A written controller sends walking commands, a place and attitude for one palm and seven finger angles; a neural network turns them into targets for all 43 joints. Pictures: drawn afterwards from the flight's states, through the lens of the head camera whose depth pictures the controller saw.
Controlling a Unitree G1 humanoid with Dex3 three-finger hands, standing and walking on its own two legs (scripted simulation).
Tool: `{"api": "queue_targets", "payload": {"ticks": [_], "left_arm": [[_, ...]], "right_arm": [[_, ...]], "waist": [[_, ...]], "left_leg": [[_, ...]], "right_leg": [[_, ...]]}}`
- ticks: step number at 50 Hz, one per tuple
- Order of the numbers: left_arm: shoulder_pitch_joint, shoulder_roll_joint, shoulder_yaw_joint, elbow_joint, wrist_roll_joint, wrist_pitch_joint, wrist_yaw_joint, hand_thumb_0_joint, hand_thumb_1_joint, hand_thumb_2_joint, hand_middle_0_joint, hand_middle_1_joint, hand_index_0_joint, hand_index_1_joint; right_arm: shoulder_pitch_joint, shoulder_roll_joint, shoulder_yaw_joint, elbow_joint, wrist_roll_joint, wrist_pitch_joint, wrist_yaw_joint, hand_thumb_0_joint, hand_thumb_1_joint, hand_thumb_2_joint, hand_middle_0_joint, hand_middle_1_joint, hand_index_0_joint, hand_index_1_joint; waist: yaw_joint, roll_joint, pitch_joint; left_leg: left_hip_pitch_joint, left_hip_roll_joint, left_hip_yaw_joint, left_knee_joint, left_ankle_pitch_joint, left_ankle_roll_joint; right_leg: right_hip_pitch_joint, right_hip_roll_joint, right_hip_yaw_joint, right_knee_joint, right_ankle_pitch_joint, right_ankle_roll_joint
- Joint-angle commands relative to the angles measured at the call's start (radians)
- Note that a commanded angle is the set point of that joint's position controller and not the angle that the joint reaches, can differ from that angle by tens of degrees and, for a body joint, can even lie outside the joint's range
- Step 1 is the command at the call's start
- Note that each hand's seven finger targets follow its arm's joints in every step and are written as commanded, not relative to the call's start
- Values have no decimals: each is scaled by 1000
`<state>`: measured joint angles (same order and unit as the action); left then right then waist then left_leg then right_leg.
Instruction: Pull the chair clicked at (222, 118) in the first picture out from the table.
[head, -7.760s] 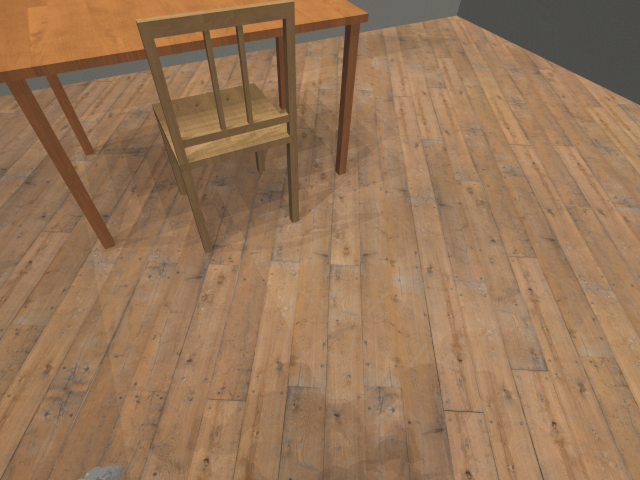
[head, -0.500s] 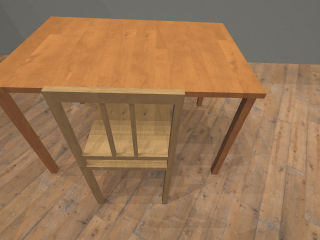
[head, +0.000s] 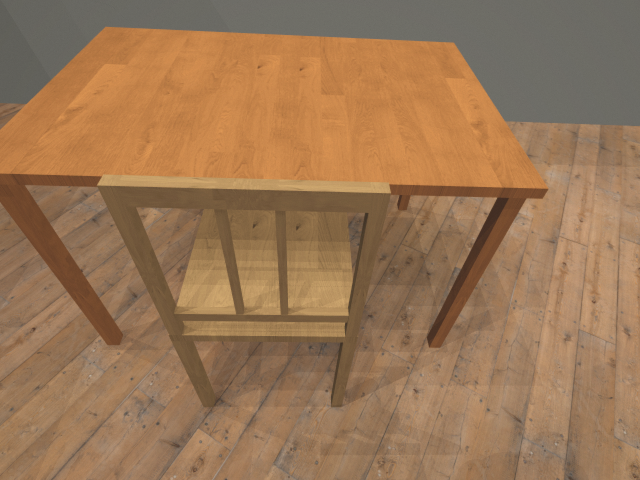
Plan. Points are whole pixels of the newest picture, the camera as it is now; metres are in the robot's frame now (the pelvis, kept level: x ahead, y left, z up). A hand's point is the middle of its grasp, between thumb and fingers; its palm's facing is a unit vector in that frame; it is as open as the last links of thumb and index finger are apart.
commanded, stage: look again from close up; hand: left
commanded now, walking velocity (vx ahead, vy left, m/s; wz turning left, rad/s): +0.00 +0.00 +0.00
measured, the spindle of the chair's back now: (231, 265) +0.48 +0.19 -0.09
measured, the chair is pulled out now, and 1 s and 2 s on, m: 0.00 0.00 0.00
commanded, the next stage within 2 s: none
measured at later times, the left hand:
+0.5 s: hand out of the picture -0.02 +0.19 -0.18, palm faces +0.01 -0.99 -0.17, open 7.4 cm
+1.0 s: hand out of the picture -0.04 +0.18 -0.18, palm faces +0.01 -0.99 -0.16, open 7.4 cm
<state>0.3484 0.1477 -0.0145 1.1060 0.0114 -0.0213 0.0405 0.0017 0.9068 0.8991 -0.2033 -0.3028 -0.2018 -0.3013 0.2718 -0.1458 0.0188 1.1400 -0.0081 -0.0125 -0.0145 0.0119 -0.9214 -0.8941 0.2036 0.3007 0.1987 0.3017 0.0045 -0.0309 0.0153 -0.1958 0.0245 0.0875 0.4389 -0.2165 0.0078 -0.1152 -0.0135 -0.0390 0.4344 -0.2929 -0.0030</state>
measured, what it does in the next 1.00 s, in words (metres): stands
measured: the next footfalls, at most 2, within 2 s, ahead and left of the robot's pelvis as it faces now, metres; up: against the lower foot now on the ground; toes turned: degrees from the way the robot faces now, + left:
none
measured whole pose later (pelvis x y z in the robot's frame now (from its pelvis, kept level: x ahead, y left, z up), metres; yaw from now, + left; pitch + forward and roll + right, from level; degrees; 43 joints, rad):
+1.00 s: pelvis +0.00 +0.02 +0.00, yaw -1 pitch -2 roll +0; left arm 0.37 0.13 -0.01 1.12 0.02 -0.01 0.04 0.00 0.91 0.90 -0.20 -0.30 -0.20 -0.30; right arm 0.31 -0.13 0.01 1.14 0.00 -0.01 -0.01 0.01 -0.91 -0.89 0.20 0.30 0.20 0.30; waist 0.00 -0.02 0.01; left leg -0.18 -0.01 0.12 0.40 -0.19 0.05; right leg -0.12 -0.05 -0.01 0.42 -0.27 0.03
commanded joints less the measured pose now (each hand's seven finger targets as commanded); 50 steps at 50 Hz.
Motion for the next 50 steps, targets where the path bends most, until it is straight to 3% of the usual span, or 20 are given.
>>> {"api": "queue_targets", "payload": {"ticks": [1,3,15,17,40,50], "left_arm": [[84,84,13,-20,0,-13,5,0,900,900,-200,-300,-200,-300],[79,83,11,-18,2,-10,5,0,900,900,-200,-300,-200,-300],[88,80,13,-15,4,-7,8,0,900,900,-200,-300,-200,-300],[86,79,13,-14,4,-6,7,0,900,900,-200,-300,-200,-300],[108,63,13,-6,7,-1,8,0,900,900,-200,-300,-200,-300],[118,57,11,-3,8,-3,8,0,900,900,-200,-300,-200,-300]], "right_arm": [[45,-105,-18,-30,3,-19,-9,0,-900,-900,200,300,200,300],[44,-107,-18,-30,3,-18,-9,0,-900,-900,200,300,200,300],[62,-106,-20,-27,3,-23,-10,0,-900,-900,200,300,200,300],[59,-101,-19,-26,6,-22,-11,0,-900,-900,200,300,200,300],[91,-94,-25,-28,4,-18,-10,0,-900,-900,200,300,200,300],[93,-88,-26,-28,6,-14,-9,0,-900,-900,200,300,200,300]], "waist": [[0,32,52],[-1,33,76],[-1,23,44],[1,16,76],[-4,43,76],[-3,15,91]], "left_leg": [[33,84,-101,-87,118,23],[21,84,-102,-99,101,23],[55,89,-103,-107,154,32],[38,89,-103,-118,131,33],[46,89,-114,-153,37,31],[40,85,-109,-147,7,30]], "right_leg": [[-88,-89,77,-90,162,-17],[-99,-88,76,-92,144,-16],[-84,-93,68,-81,175,-10],[-94,-91,67,-89,157,-10],[-121,-88,66,-89,114,-10],[-140,-89,74,-97,104,-14]]}}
